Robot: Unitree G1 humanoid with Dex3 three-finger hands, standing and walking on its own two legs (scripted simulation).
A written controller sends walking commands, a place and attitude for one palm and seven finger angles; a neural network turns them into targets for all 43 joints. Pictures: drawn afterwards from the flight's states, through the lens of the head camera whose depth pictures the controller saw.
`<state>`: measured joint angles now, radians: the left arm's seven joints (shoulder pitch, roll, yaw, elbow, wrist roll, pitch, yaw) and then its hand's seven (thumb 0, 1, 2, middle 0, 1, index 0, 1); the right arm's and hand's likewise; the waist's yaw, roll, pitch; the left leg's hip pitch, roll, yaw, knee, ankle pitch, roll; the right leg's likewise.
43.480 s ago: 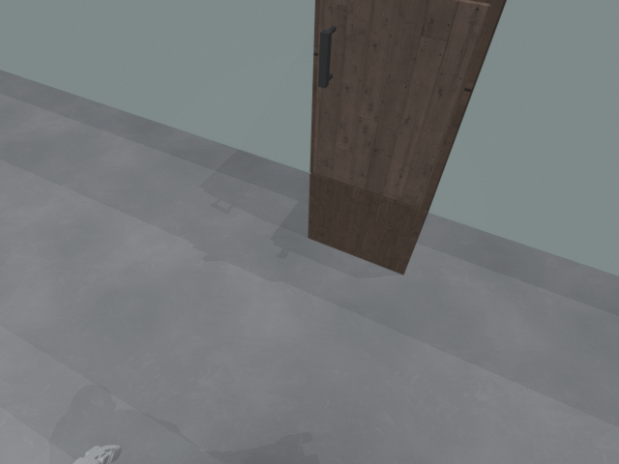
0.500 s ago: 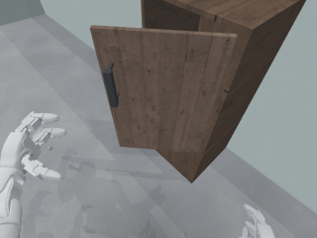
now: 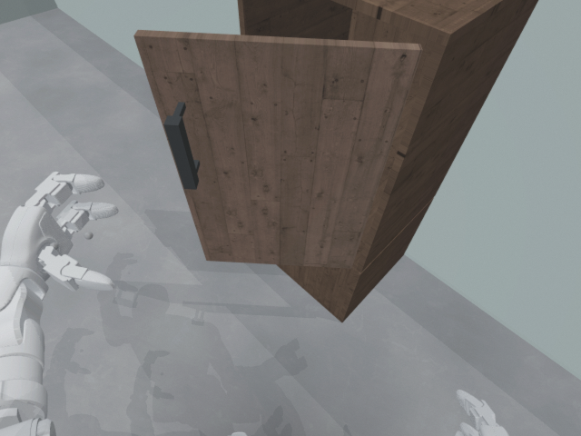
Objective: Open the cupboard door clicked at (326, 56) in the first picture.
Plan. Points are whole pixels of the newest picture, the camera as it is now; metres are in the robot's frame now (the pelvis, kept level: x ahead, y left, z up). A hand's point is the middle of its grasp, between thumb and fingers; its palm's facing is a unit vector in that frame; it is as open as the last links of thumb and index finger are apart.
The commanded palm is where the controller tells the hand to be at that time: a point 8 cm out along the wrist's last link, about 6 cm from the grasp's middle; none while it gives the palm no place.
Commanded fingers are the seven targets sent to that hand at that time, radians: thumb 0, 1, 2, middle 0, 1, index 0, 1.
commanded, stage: move the hooked fingers beside the handle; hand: left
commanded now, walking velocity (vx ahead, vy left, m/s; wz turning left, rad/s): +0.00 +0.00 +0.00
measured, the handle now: (186, 147) +0.54 +0.20 +0.07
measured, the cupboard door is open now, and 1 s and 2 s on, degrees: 41 41 41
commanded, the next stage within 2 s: slide the fingers in behind the handle in 1.96 s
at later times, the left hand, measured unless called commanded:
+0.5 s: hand (115, 195) +0.42 +0.27 +0.09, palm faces +0.00 -1.00 -0.01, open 14.0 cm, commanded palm +0.39 +0.32 +0.08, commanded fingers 0.00 -0.50 0.30 -0.30 -1.20 -0.30 -1.20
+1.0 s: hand (135, 168) +0.47 +0.26 +0.09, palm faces +0.00 -1.00 -0.01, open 14.0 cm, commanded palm +0.45 +0.30 +0.08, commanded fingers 0.00 -0.50 0.30 -0.30 -1.20 -0.30 -1.20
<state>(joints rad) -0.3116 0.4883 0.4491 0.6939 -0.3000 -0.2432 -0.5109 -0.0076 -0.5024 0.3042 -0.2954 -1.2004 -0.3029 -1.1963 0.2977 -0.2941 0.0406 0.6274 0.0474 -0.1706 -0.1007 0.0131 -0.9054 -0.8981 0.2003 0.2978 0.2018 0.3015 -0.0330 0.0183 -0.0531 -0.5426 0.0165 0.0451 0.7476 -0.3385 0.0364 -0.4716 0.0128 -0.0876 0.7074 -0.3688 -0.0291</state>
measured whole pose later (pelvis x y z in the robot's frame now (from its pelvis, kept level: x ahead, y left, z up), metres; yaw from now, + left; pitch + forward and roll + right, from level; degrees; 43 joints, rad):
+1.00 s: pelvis +0.01 +0.01 -0.01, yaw -2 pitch +15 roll -3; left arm -0.78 0.60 0.45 1.14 -0.16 -0.34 -0.42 -0.01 -0.50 0.30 -0.29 -1.20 -0.30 -1.20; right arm 0.39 -0.29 0.04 0.64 0.02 0.03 -0.06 0.01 -0.91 -0.90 0.20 0.30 0.20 0.30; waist -0.13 0.01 -0.08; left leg -0.72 0.03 0.06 0.84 -0.38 0.05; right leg -0.65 0.02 -0.07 0.78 -0.39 -0.01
